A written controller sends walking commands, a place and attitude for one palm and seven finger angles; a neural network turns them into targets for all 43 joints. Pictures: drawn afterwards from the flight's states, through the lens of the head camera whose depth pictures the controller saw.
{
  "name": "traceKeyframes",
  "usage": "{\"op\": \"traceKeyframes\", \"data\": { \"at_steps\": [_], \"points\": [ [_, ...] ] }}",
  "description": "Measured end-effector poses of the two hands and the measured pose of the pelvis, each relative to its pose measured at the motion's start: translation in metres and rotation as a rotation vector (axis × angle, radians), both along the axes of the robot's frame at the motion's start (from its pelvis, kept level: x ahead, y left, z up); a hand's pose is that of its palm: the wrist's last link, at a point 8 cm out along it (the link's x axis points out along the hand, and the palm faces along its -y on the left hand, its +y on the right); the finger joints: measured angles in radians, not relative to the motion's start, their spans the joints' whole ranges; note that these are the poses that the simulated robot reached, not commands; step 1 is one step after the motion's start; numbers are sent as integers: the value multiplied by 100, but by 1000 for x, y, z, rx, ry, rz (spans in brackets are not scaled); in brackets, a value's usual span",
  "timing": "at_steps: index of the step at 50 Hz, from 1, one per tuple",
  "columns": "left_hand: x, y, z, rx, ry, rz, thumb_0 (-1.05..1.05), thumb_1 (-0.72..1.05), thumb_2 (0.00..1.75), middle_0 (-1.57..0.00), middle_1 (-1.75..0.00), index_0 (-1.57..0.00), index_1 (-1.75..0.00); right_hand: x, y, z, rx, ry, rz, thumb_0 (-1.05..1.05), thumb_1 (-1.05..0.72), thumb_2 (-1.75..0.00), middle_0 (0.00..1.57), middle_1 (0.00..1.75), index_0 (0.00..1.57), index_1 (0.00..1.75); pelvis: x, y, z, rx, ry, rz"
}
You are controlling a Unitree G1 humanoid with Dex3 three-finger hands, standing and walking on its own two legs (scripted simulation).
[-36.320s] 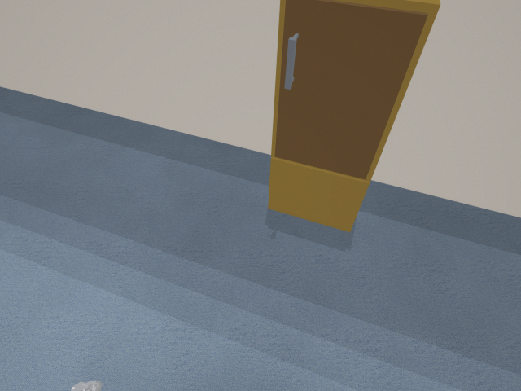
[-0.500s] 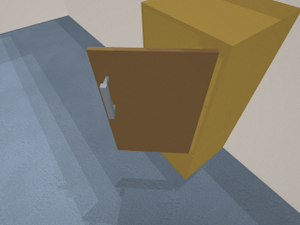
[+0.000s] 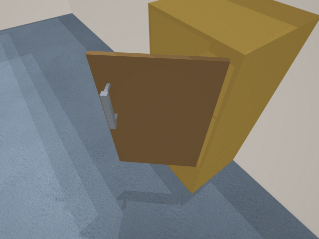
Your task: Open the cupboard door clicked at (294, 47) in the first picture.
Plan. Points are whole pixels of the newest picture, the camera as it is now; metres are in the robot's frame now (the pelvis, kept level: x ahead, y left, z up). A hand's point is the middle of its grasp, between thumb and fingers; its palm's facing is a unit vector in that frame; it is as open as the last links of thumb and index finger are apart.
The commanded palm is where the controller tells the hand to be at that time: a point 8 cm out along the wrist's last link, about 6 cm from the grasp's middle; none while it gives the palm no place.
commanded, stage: look again from close up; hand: left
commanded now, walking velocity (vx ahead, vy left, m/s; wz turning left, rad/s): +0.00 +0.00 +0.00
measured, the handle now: (110, 107) +0.49 +0.19 +0.03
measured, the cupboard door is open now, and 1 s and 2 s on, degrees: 49 49 49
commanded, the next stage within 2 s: shuffle to correct the standing spot in 0.42 s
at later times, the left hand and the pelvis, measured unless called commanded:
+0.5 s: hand out of the picture +0.01 +0.17 -0.18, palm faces +0.03 -0.98 -0.20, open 7.4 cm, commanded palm none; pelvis +0.00 -0.01 +0.00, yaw +1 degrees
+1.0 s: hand out of the picture -0.01 +0.18 -0.18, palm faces +0.04 -0.98 -0.19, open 7.3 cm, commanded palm none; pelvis -0.02 +0.00 +0.00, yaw +0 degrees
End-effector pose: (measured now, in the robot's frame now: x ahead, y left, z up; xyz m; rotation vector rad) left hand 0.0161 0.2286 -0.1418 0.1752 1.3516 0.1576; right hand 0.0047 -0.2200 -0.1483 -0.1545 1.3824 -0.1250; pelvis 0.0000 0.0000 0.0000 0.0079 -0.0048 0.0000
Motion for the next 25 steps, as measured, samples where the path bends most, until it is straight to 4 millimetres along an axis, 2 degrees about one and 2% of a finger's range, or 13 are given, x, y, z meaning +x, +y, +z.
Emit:
{"op": "traceKeyframes", "data": {
  "at_steps": [13,25],
  "points": [
    [-10,-7,-3,-15,19,20,1,91,90,-20,-30,-20,-30,9,-7,3,-16,-9,14,1,-91,-90,20,30,20,30,2,-5,1,-3,-3,7],
    [-8,-7,-3,-15,-1,21,1,91,90,-20,-30,-20,-30,2,-6,4,-14,-2,12,1,-91,-90,20,30,20,30,0,-5,1,-4,-8,11]
  ]
}}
